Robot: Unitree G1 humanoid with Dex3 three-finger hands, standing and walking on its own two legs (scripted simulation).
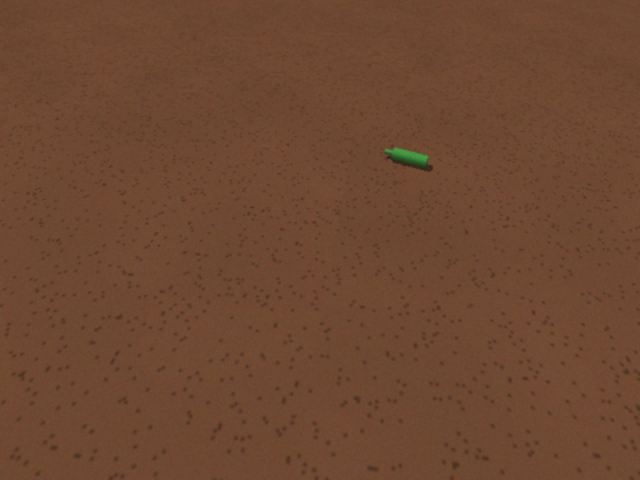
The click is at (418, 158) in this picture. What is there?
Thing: lying bottle
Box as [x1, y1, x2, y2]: [384, 147, 428, 167]
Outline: 385,149 384,153 391,154 391,158 423,167 425,166 428,157 426,155 395,147 393,150
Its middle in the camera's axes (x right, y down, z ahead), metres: +0.44 -0.49 +2.10
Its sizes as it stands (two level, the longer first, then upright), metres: 0.228 0.064 0.064
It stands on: the floor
